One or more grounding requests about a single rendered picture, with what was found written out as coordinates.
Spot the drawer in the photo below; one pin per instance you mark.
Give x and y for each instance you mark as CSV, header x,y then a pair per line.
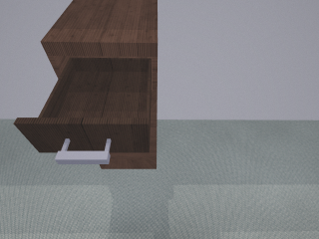
x,y
96,99

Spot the handle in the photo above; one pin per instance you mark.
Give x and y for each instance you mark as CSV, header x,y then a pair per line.
x,y
65,156

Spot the cabinet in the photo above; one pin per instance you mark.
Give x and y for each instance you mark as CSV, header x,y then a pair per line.
x,y
110,29

